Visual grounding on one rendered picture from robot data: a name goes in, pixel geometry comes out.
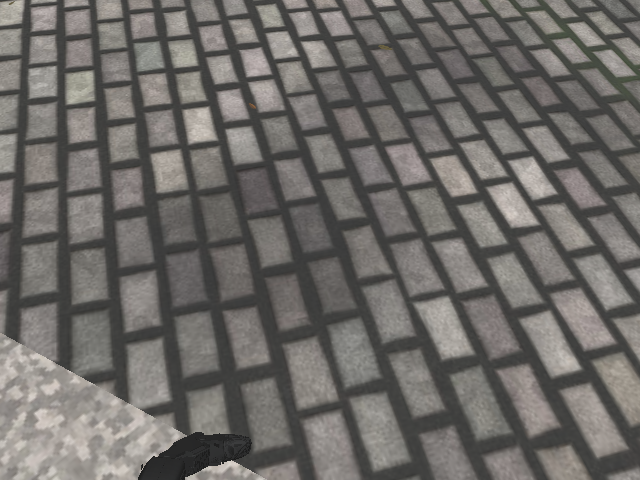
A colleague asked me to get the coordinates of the robot left hand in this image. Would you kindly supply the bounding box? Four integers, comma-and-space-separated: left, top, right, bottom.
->
138, 432, 252, 480

